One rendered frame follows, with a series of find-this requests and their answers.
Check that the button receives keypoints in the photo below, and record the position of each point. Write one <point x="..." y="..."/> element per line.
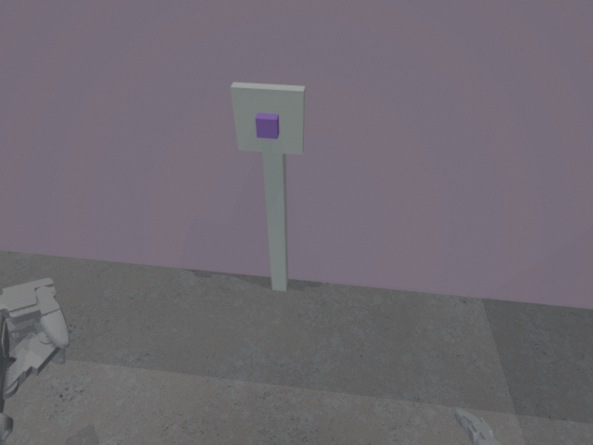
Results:
<point x="267" y="125"/>

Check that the right robot hand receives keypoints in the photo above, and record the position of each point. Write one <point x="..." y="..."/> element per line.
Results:
<point x="478" y="430"/>

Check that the left robot hand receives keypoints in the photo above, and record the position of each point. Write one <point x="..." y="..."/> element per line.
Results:
<point x="29" y="315"/>

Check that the panel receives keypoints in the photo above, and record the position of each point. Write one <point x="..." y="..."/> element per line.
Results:
<point x="288" y="101"/>

